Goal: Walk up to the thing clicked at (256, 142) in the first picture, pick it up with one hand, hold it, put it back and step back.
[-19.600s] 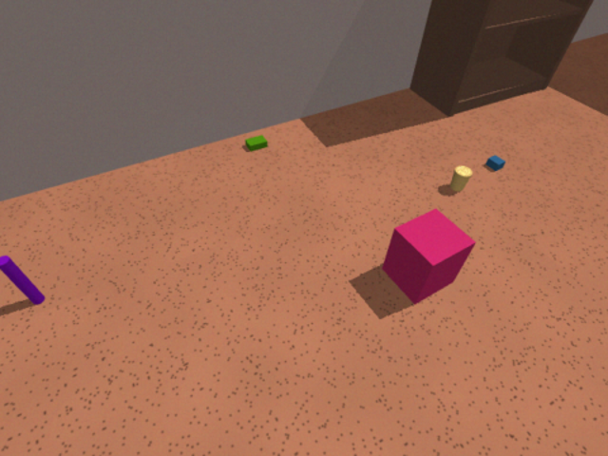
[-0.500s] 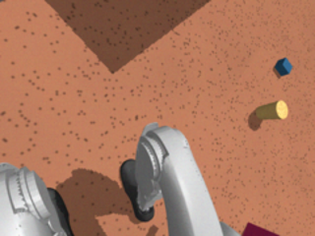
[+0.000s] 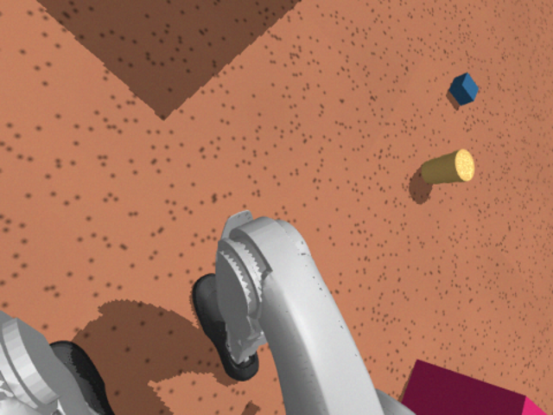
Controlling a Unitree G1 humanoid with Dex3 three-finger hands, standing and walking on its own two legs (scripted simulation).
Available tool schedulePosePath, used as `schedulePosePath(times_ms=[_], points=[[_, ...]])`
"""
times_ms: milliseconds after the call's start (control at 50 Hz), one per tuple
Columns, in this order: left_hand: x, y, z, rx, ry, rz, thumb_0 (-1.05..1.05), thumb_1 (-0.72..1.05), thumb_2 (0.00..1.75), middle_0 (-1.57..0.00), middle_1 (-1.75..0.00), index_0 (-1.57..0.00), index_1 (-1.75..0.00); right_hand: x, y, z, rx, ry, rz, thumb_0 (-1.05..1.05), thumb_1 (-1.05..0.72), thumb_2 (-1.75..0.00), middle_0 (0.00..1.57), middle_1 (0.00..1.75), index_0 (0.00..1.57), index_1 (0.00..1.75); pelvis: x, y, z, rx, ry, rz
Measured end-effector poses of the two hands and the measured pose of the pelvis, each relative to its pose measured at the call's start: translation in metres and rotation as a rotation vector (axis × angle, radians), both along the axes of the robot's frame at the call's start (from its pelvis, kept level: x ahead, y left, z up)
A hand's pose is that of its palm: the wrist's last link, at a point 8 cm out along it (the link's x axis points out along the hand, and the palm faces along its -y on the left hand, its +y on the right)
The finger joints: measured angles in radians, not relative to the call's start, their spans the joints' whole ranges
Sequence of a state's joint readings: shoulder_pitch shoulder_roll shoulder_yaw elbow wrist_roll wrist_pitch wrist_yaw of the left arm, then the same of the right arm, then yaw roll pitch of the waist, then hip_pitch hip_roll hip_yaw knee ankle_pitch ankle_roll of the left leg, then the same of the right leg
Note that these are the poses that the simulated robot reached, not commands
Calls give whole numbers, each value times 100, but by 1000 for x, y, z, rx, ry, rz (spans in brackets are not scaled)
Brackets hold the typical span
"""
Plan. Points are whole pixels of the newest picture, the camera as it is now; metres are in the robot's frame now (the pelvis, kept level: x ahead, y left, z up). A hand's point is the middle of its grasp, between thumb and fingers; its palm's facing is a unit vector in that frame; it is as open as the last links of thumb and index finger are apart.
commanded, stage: rest palm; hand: left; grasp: from above
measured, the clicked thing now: out of the picture +0.44 +0.33 -0.29
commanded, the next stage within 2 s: close in 0.44 s
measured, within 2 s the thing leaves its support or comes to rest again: neither
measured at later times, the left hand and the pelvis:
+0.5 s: hand out of the picture +0.44 +0.33 -0.27, palm faces -0.30 -0.33 -0.90, open 14.2 cm; pelvis +0.00 +0.01 +0.01, yaw -2 degrees
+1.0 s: hand out of the picture +0.44 +0.32 -0.26, palm faces -0.31 -0.32 -0.89, open 13.1 cm; pelvis +0.00 +0.00 +0.01, yaw -2 degrees
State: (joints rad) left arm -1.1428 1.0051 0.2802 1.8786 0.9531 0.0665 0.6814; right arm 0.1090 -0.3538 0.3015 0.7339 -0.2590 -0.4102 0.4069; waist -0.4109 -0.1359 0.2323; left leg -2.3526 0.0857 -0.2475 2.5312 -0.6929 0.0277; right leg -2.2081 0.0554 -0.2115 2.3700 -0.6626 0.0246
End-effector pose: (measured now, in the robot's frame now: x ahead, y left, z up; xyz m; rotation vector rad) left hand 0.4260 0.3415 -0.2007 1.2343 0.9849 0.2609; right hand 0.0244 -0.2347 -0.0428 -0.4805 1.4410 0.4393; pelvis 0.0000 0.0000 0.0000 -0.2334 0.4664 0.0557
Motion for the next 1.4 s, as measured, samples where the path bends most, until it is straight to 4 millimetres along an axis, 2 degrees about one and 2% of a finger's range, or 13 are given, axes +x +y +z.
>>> schedulePosePath(times_ms=[140, 280, 400, 620, 720, 880, 1220, 1400], points=[[5, 7, 0, 5, -31, -69, 0, -55, 98, -11, -99, -9, -101, 2, 1, 6, -24, 2, 33, 0, -92, -91, 20, 30, 19, 30, -1, 1, 1, -10, -12, 1], [12, -7, -5, -9, -46, -97, 0, -54, 99, -12, -100, -10, -101, 11, 4, 20, -38, -14, 65, 0, -91, -91, 20, 30, 19, 30, 1, 4, 6, -29, -9, 0], [19, -13, -7, -2, -62, -73, 0, -54, 99, -12, -100, -10, -101, 10, 4, 27, -42, -10, 74, 0, -91, -91, 20, 30, 19, 30, 1, 5, 8, -39, -9, -4], [14, -1, -8, 25, -7, -34, 0, -53, 98, -12, -100, -10, -101, 2, 4, 26, -38, 8, 46, 1, -93, -91, 20, 30, 19, 30, -1, 5, 10, -41, -10, -9], [15, 0, -5, 19, -22, -53, 0, -48, 96, -16, -97, -14, -98, 5, 3, 26, -35, -1, 59, 1, -93, -91, 20, 30, 19, 30, -2, 4, 12, -37, -14, -10], [16, -12, -3, -4, -37, -96, 0, -40, 90, -21, -92, -19, -93, 9, 4, 29, -49, -28, 64, 0, -91, -91, 20, 30, 19, 30, -3, 3, 14, -42, -16, -12], [20, -12, -2, 12, -29, -74, 0, -23, 77, -34, -80, -32, -80, -5, 4, 32, -72, -12, 32, 1, -92, -90, 20, 30, 20, 30, -6, 6, 13, -48, -18, -13], [22, -17, -4, 7, -26, -106, 0, -10, 67, -44, -71, -43, -71, 1, 3, 36, -66, -4, 47, 1, -92, -90, 20, 30, 20, 30, -3, 5, 17, -45, -6, -12]])
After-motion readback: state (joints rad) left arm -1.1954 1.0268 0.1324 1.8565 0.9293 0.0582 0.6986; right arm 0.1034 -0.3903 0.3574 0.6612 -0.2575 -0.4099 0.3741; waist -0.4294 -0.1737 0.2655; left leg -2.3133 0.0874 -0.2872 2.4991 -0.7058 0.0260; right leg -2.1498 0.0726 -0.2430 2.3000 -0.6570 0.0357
